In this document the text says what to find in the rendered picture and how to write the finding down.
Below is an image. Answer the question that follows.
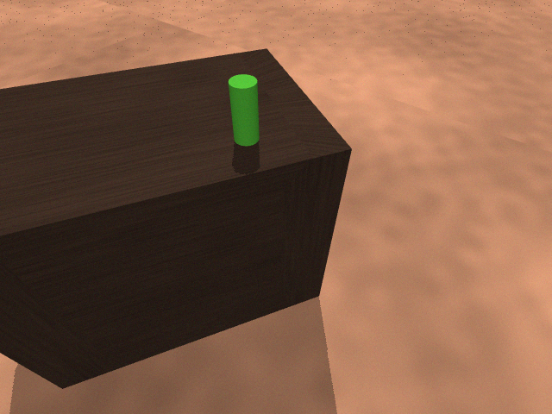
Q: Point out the can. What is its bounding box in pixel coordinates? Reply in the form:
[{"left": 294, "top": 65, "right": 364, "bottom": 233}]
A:
[{"left": 229, "top": 74, "right": 260, "bottom": 146}]

